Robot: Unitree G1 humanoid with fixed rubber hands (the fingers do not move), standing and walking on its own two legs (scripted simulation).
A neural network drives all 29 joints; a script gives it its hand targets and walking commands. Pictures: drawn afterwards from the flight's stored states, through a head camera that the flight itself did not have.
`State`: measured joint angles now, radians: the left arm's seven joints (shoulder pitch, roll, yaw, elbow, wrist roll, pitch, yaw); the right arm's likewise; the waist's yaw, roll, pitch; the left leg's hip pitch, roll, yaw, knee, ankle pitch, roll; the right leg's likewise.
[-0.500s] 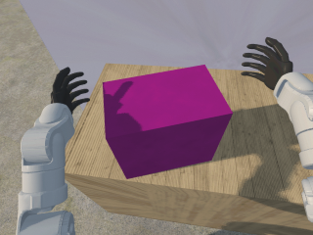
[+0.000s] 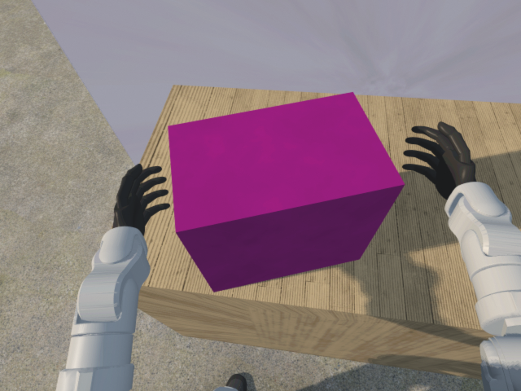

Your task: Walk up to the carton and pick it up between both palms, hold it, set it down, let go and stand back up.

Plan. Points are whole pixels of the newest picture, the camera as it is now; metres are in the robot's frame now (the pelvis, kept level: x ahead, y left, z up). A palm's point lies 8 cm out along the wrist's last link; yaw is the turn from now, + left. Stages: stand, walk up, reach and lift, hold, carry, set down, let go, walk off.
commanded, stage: reach and lift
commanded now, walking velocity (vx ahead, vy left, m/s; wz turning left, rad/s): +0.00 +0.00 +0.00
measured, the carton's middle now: (276, 201) +0.40 +0.07 +0.02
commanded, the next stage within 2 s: none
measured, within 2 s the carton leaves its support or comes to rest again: neither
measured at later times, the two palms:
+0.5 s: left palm (152, 219) +0.32 +0.25 +0.05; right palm (430, 174) +0.46 -0.16 +0.06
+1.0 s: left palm (156, 220) +0.32 +0.24 +0.04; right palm (392, 174) +0.45 -0.11 +0.06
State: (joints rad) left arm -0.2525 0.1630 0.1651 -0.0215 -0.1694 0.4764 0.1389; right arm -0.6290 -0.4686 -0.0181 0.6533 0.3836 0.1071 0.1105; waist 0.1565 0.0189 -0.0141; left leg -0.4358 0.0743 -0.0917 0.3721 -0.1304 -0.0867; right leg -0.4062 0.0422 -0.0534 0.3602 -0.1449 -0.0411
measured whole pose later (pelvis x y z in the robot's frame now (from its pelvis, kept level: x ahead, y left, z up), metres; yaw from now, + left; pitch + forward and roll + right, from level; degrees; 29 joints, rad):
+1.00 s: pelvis +0.00 +0.00 +0.00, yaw +0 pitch +15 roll -1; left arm -0.36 0.04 0.17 0.37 -0.06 0.13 0.16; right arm -0.75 -0.28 0.06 0.93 0.26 -0.10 0.05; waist 0.19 0.01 -0.11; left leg -0.52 0.09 -0.07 0.38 -0.12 -0.09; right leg -0.48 0.05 -0.05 0.35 -0.13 -0.04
